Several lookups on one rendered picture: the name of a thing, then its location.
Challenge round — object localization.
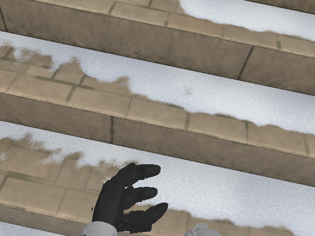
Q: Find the robot right shin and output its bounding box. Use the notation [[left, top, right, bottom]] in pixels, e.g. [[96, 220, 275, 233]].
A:
[[193, 223, 209, 231]]

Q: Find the left robot hand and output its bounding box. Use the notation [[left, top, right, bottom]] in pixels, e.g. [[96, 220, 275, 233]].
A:
[[92, 162, 168, 234]]

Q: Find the left robot forearm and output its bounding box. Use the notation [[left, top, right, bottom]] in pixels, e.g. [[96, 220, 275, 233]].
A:
[[82, 221, 118, 236]]

